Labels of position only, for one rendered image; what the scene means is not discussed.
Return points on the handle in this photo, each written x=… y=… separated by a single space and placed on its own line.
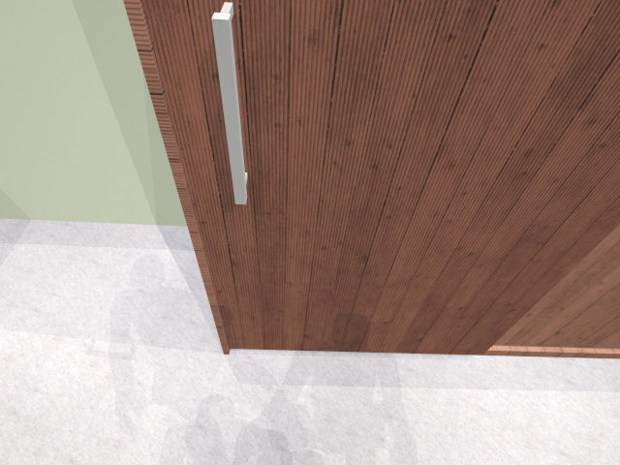
x=223 y=39

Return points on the wardrobe door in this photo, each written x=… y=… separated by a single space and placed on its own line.
x=582 y=310
x=421 y=173

